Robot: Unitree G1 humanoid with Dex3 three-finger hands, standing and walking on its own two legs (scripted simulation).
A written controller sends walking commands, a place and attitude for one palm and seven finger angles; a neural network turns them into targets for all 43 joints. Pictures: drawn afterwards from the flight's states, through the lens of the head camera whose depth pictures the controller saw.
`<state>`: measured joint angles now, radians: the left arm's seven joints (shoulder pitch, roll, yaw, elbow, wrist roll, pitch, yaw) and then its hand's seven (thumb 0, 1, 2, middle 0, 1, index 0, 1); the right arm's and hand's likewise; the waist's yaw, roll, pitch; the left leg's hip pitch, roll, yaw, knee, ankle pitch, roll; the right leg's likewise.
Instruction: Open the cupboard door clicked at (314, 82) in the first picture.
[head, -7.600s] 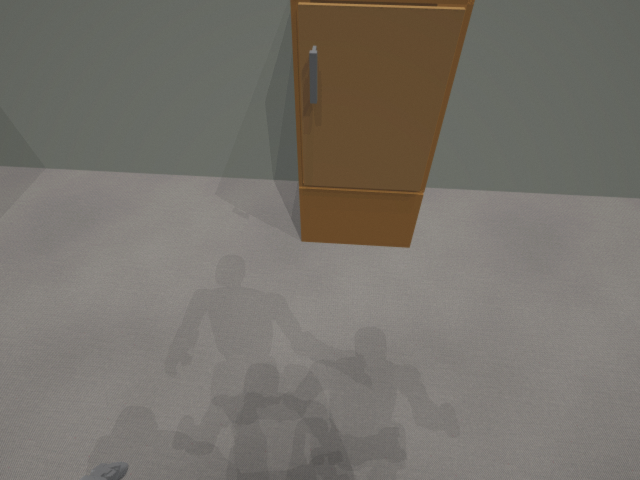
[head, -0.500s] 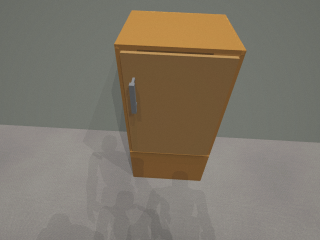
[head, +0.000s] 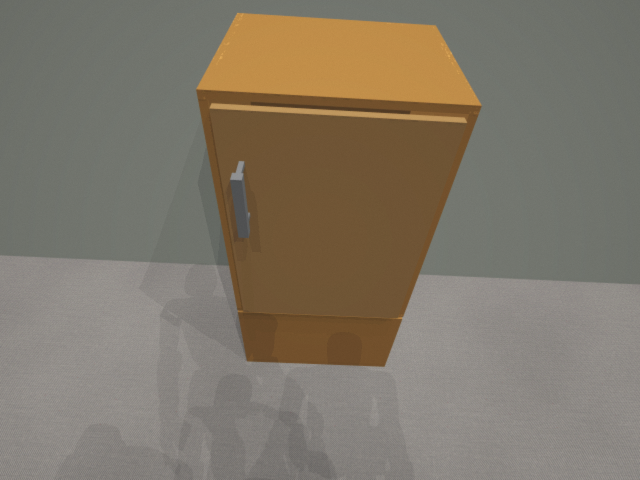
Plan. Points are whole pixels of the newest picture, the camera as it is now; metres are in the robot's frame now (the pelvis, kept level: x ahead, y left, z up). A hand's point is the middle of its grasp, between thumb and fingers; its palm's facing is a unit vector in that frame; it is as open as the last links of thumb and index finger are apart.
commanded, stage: shuffle to correct the standing spot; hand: left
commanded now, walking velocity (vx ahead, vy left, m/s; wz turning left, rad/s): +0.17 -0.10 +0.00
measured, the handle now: (242, 200) +0.59 +0.18 +0.00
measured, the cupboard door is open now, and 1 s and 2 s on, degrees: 0 0 0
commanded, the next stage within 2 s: come to a stop and stand still in 0.06 s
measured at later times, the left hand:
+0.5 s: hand out of the picture +0.04 +0.12 -0.18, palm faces +0.12 -0.99 -0.12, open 7.4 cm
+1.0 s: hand out of the picture +0.10 +0.19 -0.16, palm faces +0.04 -0.97 -0.25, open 7.4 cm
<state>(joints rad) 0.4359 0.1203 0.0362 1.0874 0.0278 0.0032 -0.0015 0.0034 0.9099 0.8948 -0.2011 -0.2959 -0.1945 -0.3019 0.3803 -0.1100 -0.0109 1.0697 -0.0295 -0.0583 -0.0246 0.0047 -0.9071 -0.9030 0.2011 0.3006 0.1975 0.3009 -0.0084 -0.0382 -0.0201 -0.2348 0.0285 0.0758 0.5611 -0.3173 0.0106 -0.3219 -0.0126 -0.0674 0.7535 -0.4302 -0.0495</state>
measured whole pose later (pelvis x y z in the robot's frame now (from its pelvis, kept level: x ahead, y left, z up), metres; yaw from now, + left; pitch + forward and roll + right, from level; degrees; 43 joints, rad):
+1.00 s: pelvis +0.06 +0.00 +0.00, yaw +0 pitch -1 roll +0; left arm 0.31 0.19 0.01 0.95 0.02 0.00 0.04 0.00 0.91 0.89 -0.20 -0.30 -0.19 -0.30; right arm 0.31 -0.19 0.00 0.98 -0.03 0.01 0.00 0.00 -0.93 -0.90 0.20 0.30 0.20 0.30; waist -0.01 0.03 -0.01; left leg -0.33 0.00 0.12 0.52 -0.18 0.06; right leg -0.23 -0.03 -0.11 0.55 -0.31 -0.01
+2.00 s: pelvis +0.06 -0.01 -0.03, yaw +1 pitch +7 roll +0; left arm 0.35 0.16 0.09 0.15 -0.20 -0.40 -0.05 0.02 0.82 0.84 -0.20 -0.37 -0.20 -0.38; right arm 0.23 -0.24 -0.02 0.69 0.01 -0.24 -0.02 0.01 -0.91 -0.90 0.20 0.30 0.20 0.30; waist -0.04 0.02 -0.12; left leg -0.64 0.01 0.11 0.81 -0.29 0.05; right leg -0.54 -0.04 -0.09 0.85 -0.45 -0.02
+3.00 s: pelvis +0.06 +0.00 -0.06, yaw +1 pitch +12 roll -3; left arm 0.16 0.34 0.32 0.23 -0.35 -0.37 -0.39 -0.01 -0.37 0.35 -0.29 -1.11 -0.29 -1.12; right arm 0.24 -0.26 0.03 0.54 0.04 -0.20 -0.06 0.01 -0.90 -0.90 0.20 0.30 0.20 0.30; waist -0.01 0.03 -0.10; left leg -0.84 0.05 0.06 1.00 -0.38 0.07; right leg -0.68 0.00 -0.13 0.97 -0.49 -0.02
